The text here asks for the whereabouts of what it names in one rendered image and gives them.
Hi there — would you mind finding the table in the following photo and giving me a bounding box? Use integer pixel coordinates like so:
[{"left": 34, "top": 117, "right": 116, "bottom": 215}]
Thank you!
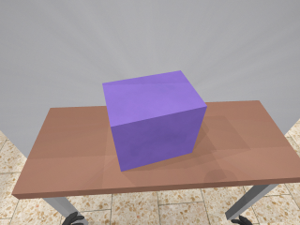
[{"left": 11, "top": 100, "right": 300, "bottom": 225}]

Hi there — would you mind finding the right robot hand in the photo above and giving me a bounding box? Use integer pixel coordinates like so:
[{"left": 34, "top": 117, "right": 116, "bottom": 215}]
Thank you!
[{"left": 231, "top": 215, "right": 253, "bottom": 225}]

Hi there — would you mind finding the carton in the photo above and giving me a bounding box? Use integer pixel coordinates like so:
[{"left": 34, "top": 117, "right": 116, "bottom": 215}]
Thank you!
[{"left": 102, "top": 70, "right": 207, "bottom": 172}]

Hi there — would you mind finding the left robot hand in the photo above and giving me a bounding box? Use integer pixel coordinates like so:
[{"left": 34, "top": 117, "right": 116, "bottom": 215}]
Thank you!
[{"left": 62, "top": 211, "right": 84, "bottom": 225}]

